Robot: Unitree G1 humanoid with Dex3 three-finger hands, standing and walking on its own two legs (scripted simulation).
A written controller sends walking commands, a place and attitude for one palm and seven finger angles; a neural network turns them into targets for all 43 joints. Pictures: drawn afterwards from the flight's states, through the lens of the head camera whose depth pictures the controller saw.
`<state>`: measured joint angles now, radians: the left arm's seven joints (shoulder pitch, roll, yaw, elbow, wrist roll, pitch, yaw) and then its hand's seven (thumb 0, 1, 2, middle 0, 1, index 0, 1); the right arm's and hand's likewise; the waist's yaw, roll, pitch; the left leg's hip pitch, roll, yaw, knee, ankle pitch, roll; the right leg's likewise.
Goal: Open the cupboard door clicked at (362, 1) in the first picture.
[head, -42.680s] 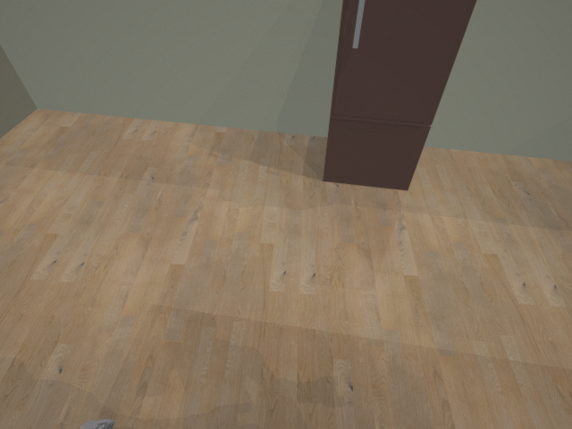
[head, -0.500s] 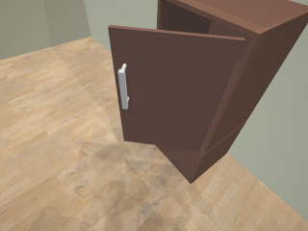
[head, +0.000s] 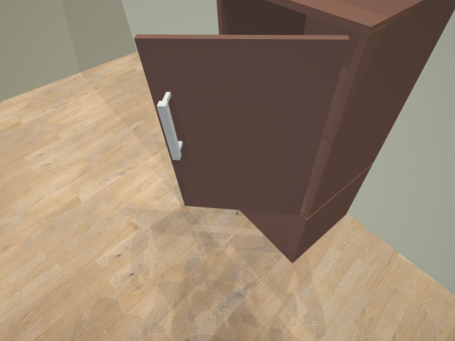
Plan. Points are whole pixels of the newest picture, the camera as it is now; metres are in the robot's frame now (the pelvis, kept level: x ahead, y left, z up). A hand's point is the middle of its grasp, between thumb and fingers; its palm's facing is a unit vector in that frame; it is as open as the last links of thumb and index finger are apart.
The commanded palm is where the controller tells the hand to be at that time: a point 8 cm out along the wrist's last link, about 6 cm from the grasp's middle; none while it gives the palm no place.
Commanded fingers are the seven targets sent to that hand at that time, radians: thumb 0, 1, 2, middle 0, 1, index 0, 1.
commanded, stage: come to a stop and stand still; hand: left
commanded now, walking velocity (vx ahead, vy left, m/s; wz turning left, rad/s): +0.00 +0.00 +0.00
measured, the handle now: (172, 127) +0.56 +0.17 +0.04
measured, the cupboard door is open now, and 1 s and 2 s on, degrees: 45 45 45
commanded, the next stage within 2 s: look again from close up in 0.60 s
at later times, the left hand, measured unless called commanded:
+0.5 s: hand out of the picture +0.05 +0.19 -0.16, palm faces +0.02 -0.96 -0.29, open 7.4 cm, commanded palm none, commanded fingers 0.00 0.90 0.90 -0.20 -0.30 -0.20 -0.30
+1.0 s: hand out of the picture +0.03 +0.18 -0.16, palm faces +0.03 -0.96 -0.26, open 7.4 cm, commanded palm none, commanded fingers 0.00 0.90 0.90 -0.20 -0.30 -0.20 -0.30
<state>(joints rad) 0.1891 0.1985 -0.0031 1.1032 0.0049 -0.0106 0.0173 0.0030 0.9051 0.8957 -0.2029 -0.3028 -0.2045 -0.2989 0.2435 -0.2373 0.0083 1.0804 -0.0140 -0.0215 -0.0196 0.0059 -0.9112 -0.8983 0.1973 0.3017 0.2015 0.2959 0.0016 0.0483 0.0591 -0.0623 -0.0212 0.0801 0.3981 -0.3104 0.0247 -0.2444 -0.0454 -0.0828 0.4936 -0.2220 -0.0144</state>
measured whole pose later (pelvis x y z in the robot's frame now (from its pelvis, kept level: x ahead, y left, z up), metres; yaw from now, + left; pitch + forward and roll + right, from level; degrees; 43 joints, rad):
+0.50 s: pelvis -0.01 -0.03 +0.00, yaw +1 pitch -2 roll +1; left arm 0.15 0.26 0.01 1.11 0.00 -0.01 0.01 0.00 0.91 0.90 -0.20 -0.30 -0.20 -0.30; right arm 0.22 -0.25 0.01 1.11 -0.02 -0.02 -0.01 0.00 -0.90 -0.90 0.19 0.30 0.20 0.30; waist 0.00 0.02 0.04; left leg -0.06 0.03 0.05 0.36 -0.27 -0.02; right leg -0.21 0.01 -0.12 0.40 -0.17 -0.06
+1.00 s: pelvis -0.01 -0.03 +0.01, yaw +1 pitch -1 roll +1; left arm 0.17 0.24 0.00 1.13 0.00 -0.01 0.01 0.00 0.91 0.90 -0.20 -0.30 -0.20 -0.30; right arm 0.23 -0.22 0.01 1.13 -0.01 -0.02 -0.01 0.00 -0.90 -0.90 0.20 0.30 0.20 0.30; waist 0.01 0.00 0.04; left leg -0.06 0.02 0.05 0.35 -0.26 -0.02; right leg -0.21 0.00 -0.12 0.39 -0.16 -0.05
